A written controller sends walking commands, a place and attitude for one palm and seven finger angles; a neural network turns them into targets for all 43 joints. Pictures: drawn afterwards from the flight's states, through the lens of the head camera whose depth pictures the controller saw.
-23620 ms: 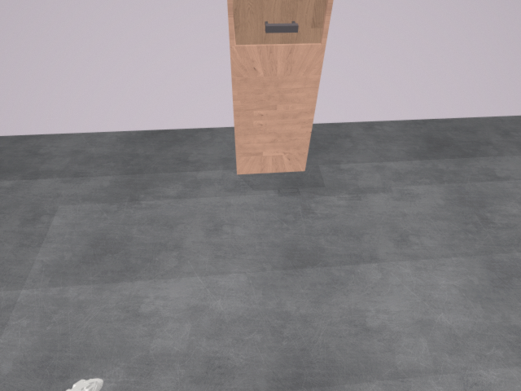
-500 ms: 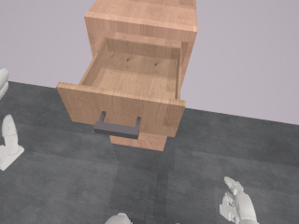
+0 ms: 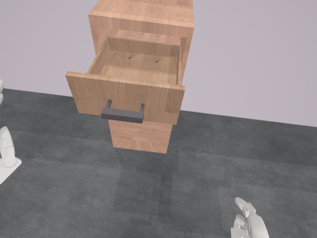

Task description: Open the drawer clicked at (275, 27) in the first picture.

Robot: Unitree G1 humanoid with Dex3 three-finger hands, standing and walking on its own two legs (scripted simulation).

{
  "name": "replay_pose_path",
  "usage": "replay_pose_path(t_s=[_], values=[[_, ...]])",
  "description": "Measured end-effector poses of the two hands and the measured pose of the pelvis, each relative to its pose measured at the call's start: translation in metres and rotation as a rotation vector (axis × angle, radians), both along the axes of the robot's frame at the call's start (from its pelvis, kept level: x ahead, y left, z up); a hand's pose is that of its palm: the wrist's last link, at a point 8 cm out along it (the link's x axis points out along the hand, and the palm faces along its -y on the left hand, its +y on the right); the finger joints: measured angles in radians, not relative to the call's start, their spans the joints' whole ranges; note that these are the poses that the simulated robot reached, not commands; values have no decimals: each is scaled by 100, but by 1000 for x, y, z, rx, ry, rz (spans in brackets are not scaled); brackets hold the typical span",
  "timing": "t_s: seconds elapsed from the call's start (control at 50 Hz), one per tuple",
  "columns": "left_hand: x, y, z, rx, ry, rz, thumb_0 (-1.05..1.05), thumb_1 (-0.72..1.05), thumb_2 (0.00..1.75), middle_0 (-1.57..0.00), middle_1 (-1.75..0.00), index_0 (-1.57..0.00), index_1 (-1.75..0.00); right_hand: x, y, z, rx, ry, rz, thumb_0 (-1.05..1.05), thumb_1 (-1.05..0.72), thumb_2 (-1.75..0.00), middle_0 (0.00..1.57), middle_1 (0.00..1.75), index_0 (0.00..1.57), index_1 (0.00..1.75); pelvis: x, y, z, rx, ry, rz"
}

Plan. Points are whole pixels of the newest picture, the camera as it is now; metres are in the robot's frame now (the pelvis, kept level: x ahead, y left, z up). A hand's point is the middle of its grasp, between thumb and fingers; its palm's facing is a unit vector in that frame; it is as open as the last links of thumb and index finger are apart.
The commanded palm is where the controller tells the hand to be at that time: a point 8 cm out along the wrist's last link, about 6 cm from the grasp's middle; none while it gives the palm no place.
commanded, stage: stop stepping back and stand still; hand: left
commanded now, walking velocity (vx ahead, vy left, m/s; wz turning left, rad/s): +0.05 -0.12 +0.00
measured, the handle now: (124, 110) +0.46 +0.12 +0.04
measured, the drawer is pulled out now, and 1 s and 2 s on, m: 0.30 0.30 0.30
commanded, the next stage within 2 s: let the arm hang, fingers relaxed in 0.62 s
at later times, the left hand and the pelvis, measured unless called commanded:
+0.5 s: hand out of the picture +0.12 +0.24 +0.20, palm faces +0.47 -0.78 -0.42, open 7.4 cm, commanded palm +0.05 +0.28 +0.22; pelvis -0.07 -0.01 +0.00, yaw +2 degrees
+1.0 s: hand out of the picture -0.01 +0.16 -0.15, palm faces +0.01 -0.98 -0.19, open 7.4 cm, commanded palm none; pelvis -0.07 -0.01 +0.00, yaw +4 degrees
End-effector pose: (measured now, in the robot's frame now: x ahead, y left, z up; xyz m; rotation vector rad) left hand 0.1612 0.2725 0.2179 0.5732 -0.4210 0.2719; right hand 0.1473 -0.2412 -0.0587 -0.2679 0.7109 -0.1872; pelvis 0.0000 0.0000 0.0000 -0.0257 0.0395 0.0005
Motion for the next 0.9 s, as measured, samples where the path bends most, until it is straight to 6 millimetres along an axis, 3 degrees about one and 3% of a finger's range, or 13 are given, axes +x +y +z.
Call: replay_pose_path(t_s=[0.08,0.18,0.32,0.48,0.62,0.72,0.76,0.82,0.86,0.9], values=[[-16,4,-2,-9,24,15,1,89,90,-22,-30,-21,-30,-21,0,1,-1,11,-6,1,-90,-90,20,30,21,30,-21,1,3,26,-25,-7],[-46,-8,15,42,18,-4,1,89,90,-21,-30,-21,-30,-42,7,-1,51,-14,22,1,-90,-90,20,30,21,30,-44,-4,6,13,-43,0],[-82,-4,21,19,-26,67,1,89,90,-22,-30,-21,-30,-68,3,-10,69,42,20,1,-90,-90,20,30,21,30,-61,-7,9,33,-52,2],[-87,8,-4,-70,-10,136,1,89,90,-21,-30,-21,-30,-83,-2,-15,42,25,-2,1,-90,-90,20,30,21,30,-72,-4,2,28,-65,26],[-93,-8,5,-31,-19,92,1,89,90,-21,-30,-21,-30,-81,2,-18,64,41,43,1,-90,-90,20,30,21,30,-71,-12,3,23,-61,28],[-86,-1,8,-44,-51,87,1,89,90,-22,-30,-21,-30,-75,2,-15,45,54,40,1,-90,-90,20,30,21,30,-67,-6,5,17,-64,35],[-70,9,-18,-48,66,99,1,89,90,-21,-30,-21,-30,-71,2,-21,60,65,69,1,-90,-90,20,30,21,30,-66,-2,4,17,-41,50],[-46,25,-112,-195,465,185,0,90,90,-20,-30,-20,-30,-71,-1,-40,71,149,90,1,-90,-90,20,30,21,30,-69,-1,2,26,-17,81],[-52,21,-185,-294,744,237,0,90,90,-20,-30,-20,-30,-75,-3,-51,78,197,96,1,-90,-90,20,30,21,30,-71,-5,-2,46,-21,88],[-77,5,-251,-375,1008,262,0,91,90,-20,-29,-19,-30,-83,-5,-57,91,238,81,1,-90,-90,20,30,21,30,-72,-10,-4,55,-33,78]])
